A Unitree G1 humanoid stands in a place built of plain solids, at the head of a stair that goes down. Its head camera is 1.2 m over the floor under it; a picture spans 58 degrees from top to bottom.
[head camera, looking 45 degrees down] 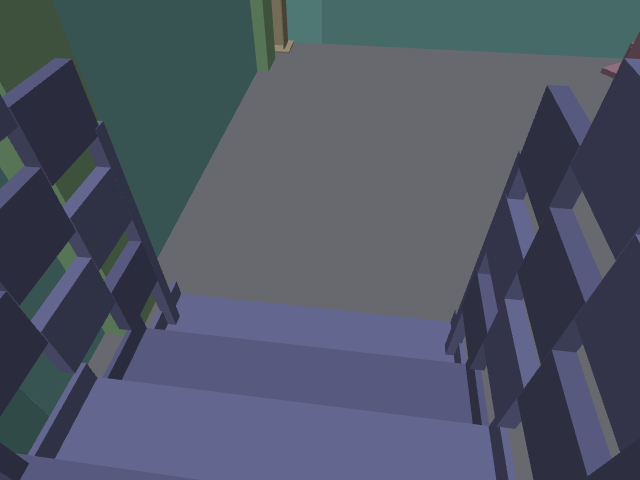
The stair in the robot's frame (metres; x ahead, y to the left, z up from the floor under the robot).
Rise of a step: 0.15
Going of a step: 0.30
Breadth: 1.32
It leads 7 degrees to the right of straight ahead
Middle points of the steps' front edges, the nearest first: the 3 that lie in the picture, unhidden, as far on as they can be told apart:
0.62 0.11 -0.15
0.92 0.07 -0.31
1.22 0.04 -0.46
